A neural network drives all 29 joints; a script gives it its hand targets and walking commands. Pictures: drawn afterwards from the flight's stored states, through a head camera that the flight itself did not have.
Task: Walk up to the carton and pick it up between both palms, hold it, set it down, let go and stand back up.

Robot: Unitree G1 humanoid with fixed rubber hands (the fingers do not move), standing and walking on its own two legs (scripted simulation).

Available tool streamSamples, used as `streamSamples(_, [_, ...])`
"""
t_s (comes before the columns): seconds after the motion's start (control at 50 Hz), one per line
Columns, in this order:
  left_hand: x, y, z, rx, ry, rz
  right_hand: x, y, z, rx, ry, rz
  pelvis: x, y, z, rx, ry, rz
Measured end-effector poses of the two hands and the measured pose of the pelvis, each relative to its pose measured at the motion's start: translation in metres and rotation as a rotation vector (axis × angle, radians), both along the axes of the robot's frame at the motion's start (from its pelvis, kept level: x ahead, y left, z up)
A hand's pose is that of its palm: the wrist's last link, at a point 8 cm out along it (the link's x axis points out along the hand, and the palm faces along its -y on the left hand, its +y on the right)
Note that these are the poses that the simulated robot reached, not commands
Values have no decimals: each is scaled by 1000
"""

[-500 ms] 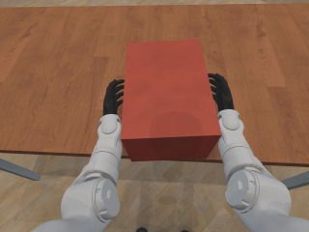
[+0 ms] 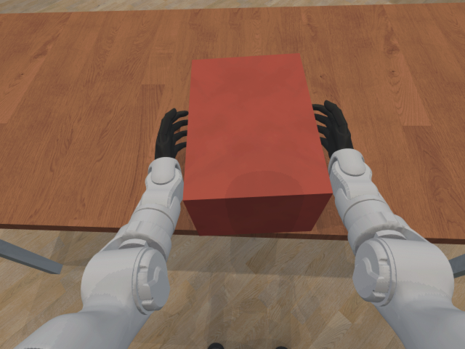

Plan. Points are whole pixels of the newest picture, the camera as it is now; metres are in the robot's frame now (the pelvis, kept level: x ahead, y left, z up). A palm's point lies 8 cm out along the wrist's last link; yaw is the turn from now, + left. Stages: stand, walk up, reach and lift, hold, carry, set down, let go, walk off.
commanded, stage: set down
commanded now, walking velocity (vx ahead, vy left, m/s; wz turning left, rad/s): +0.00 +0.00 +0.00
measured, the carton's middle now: (250, 143) +0.47 +0.04 +0.03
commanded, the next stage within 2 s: none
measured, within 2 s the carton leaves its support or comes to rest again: neither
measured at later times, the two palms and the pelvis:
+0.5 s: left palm (167, 154) +0.42 +0.19 +0.04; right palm (338, 146) +0.46 -0.11 +0.04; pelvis -0.01 +0.00 +0.00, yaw +0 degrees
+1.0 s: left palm (139, 148) +0.40 +0.22 +0.08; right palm (370, 135) +0.46 -0.15 +0.09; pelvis -0.02 +0.00 +0.00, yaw +1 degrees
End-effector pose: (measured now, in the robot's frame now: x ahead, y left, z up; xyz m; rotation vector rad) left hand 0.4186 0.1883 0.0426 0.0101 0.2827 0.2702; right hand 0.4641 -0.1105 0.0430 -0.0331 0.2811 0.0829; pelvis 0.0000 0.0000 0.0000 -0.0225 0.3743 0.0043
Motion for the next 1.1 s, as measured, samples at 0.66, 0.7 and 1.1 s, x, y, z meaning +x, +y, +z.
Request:
streamSamples(0.66, [-2,3,6,5,-7,6,-2,-3,3,-22,-7,17,-10,4,-5,-5,32,-3])
streamSamples(0.7, [-3,8,9,4,-1,18,-1,-7,6,-23,-4,14,-11,3,-5,-6,29,-2])
streamSamples(1.1, [-33,39,44,4,-18,24,-20,-54,48,-36,-7,18,-25,-5,0,0,-57,25])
